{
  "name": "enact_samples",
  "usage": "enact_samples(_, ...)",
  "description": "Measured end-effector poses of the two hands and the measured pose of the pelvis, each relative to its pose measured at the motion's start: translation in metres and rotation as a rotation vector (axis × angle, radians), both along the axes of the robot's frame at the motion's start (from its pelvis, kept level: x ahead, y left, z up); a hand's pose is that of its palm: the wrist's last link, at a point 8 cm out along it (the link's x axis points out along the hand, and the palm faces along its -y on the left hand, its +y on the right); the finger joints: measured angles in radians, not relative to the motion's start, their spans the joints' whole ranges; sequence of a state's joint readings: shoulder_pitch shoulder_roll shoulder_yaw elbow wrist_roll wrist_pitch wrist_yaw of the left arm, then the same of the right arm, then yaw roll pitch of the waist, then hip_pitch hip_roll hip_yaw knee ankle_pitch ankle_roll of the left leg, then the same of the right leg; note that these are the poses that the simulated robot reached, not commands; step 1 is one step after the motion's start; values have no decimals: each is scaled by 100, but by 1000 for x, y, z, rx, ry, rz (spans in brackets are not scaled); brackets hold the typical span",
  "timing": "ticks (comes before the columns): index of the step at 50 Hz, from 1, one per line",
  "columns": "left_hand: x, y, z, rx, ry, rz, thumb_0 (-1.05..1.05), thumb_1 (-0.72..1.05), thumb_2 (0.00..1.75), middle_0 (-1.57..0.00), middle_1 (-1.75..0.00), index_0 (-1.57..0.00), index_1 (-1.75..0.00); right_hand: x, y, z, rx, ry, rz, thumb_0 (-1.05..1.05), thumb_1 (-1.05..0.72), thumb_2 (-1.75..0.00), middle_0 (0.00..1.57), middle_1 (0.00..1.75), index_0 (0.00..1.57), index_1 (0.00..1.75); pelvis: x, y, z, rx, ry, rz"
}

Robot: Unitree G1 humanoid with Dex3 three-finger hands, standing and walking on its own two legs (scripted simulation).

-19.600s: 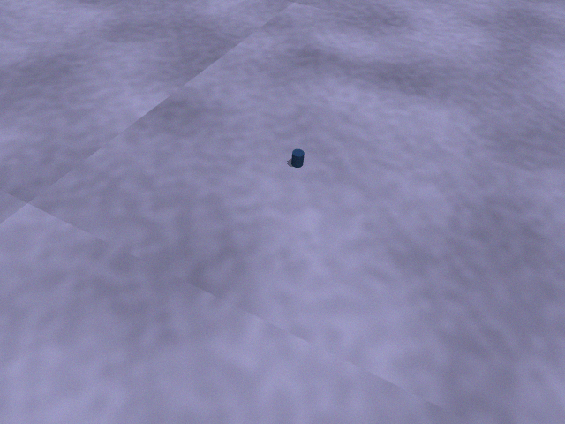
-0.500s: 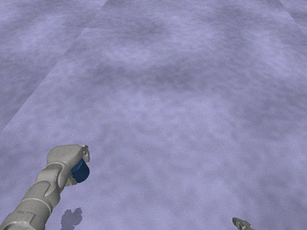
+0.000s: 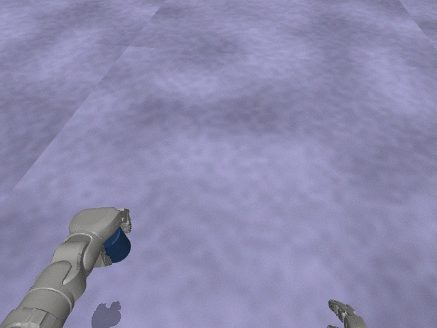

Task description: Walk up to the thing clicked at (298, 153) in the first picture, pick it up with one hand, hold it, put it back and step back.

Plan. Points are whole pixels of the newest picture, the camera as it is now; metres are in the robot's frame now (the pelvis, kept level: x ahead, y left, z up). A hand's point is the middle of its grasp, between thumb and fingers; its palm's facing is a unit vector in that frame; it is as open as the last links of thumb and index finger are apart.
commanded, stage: hold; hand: left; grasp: from above
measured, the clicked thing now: (111, 241) +0.32 +0.22 -0.06
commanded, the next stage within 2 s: crouch in 0.80 s
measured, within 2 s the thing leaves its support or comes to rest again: neither
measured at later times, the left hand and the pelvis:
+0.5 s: hand (102, 245) +0.29 +0.22 -0.03, palm faces -0.44 -0.05 -0.90, open 9.1 cm; pelvis +0.00 +0.00 +0.00, yaw +0 degrees
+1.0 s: hand (101, 244) +0.30 +0.22 -0.03, palm faces -0.44 -0.04 -0.90, open 9.1 cm; pelvis +0.00 +0.00 +0.00, yaw +0 degrees
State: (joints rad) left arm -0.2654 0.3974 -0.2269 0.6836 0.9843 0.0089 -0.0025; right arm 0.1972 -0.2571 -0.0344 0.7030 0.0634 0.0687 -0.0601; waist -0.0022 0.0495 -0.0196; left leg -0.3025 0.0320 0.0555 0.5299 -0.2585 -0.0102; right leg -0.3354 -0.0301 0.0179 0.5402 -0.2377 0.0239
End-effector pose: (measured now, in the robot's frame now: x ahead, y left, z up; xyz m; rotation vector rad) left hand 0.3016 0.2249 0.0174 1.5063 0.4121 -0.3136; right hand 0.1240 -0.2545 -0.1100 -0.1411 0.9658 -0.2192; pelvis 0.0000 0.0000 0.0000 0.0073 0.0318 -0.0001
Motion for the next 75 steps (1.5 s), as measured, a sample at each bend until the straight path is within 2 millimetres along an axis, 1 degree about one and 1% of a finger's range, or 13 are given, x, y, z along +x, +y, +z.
enact_samples(14,-3,-3,11,-8,-9,-3,3,12,61,-67,-94,-61,-82,9,1,4,5,-29,16,1,-91,-90,20,30,20,29,-2,-3,2,2,-19,1)
enact_samples(26,-5,-3,13,-7,-7,-13,3,12,61,-67,-94,-61,-82,14,3,8,4,-40,21,1,-91,-90,20,30,20,29,-2,-3,4,3,-25,1)
enact_samples(40,-4,-1,9,-5,2,-16,3,12,61,-67,-94,-61,-82,8,5,7,3,-24,14,1,-91,-90,20,30,20,29,-2,0,4,2,-24,0)
enact_samples(50,-1,1,9,-2,-5,-14,3,12,61,-67,-95,-61,-82,3,4,5,1,-3,7,1,-91,-90,20,30,20,29,-1,1,4,0,-22,1)
enact_samples(53,-1,1,6,-2,-4,-13,3,11,63,-67,-95,-61,-83,2,4,5,1,-1,5,1,-91,-90,20,30,20,29,-1,1,4,0,-19,3)
enact_samples(58,-3,1,-11,2,7,-17,3,9,65,-67,-95,-62,-83,-1,2,4,-7,14,7,1,-90,-90,20,30,20,30,-2,0,2,1,-3,8)
enact_samples(62,-4,2,-34,16,19,-17,2,9,66,-67,-96,-61,-84,-9,-2,-1,-24,51,14,1,-90,-90,20,30,20,30,-6,-1,-3,0,32,15)
enact_samples(65,-1,4,-54,31,21,-19,2,8,67,-67,-96,-61,-84,-19,-7,-10,-42,89,16,1,-90,-90,20,30,20,29,-9,-1,-11,-4,76,20)
enact_samples(69,11,6,-85,53,3,-29,2,8,67,-67,-96,-61,-84,-40,-17,-30,-76,144,10,1,-90,-90,20,30,20,29,-16,-1,-33,-13,161,25)
enact_samples(75,37,8,-143,83,-31,-33,2,10,64,-66,-95,-61,-84,-82,-29,-77,-126,235,-22,1,-91,-90,20,30,20,29,-29,2,-83,-28,298,26)
